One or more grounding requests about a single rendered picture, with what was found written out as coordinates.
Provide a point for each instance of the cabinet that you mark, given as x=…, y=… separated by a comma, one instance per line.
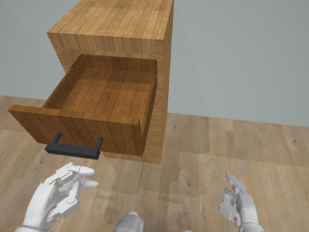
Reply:
x=123, y=28

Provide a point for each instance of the robot left hand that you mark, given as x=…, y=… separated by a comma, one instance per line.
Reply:
x=40, y=212

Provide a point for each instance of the robot left shin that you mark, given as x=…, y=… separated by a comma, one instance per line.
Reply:
x=133, y=213

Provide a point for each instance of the robot right forearm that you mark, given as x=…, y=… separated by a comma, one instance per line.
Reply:
x=250, y=226

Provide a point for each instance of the drawer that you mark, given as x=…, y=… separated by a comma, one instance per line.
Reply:
x=100, y=96

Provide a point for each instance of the robot right hand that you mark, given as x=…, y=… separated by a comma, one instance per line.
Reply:
x=242, y=208

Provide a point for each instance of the handle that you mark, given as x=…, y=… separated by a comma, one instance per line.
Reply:
x=73, y=150

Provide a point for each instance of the left robot thigh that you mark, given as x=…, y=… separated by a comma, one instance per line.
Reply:
x=130, y=223

